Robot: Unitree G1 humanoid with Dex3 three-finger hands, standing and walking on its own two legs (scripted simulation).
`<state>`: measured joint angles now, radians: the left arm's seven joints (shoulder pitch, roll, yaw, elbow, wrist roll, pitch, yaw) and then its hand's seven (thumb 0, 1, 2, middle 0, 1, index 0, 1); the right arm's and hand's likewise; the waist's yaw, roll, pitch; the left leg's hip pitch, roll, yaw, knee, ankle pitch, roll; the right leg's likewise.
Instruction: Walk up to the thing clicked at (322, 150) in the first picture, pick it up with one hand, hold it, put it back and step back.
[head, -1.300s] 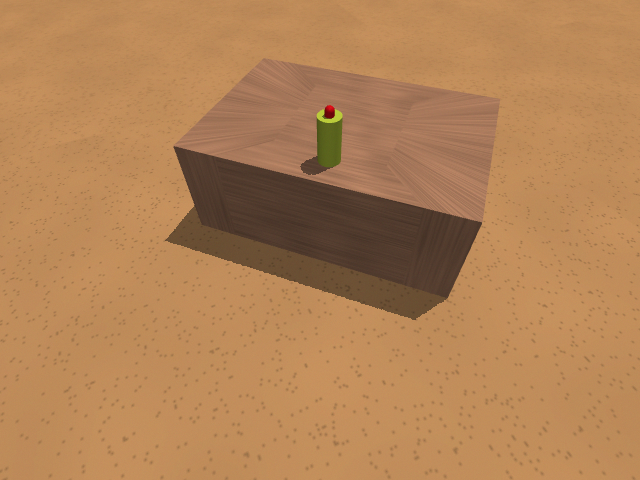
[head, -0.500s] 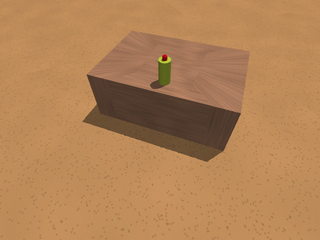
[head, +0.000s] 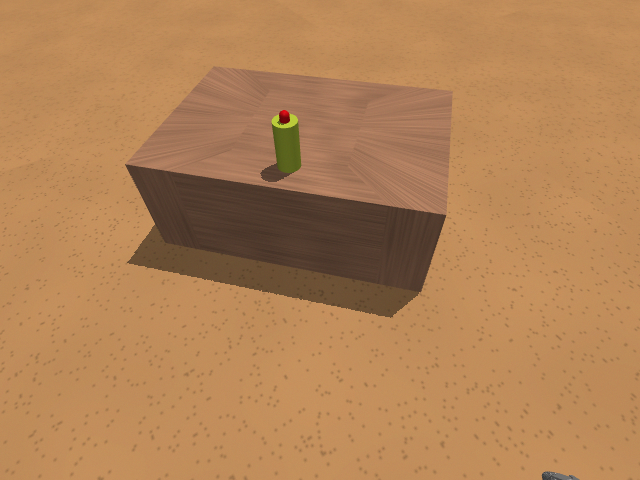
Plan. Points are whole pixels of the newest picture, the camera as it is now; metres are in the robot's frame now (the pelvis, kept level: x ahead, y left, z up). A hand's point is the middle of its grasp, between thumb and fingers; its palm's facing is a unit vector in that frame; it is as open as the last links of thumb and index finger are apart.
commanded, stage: walk up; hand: left
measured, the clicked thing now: (286, 139) +1.09 +0.10 -0.25
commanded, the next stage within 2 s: none
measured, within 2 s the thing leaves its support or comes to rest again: neither
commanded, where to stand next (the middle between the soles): +0.64 +0.07 m, yaw -17 degrees
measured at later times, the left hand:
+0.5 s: hand (155, 430) +0.22 +0.26 -0.13, palm faces -0.12 -0.91 -0.40, open 7.4 cm
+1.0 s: hand (179, 266) +0.51 +0.28 -0.13, palm faces -0.25 -0.84 -0.48, open 7.4 cm
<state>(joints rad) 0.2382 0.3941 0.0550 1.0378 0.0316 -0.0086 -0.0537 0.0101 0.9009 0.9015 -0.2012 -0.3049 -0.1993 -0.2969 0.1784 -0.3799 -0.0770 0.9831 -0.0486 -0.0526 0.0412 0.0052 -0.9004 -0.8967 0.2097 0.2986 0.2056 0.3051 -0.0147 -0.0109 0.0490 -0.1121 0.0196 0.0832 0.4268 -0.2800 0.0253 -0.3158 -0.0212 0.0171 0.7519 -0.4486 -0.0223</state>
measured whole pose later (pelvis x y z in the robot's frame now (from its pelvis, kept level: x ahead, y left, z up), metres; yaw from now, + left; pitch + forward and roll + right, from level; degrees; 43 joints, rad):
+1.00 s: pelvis +0.37 +0.01 -0.02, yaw -13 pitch -3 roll +0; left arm 0.32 0.43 0.06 0.83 0.01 -0.10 -0.01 0.01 0.90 0.90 -0.20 -0.30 -0.20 -0.30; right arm 0.36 -0.43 -0.08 0.77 -0.04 0.01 0.08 0.01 -0.90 -0.90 0.21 0.30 0.20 0.30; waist -0.04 0.06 0.09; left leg -0.20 0.05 0.13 0.75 -0.47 0.04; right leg -0.38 -0.02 -0.06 0.64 -0.20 -0.03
